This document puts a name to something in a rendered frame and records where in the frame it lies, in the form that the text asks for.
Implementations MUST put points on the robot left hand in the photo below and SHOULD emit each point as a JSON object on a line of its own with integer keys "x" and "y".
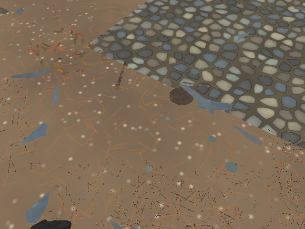
{"x": 54, "y": 224}

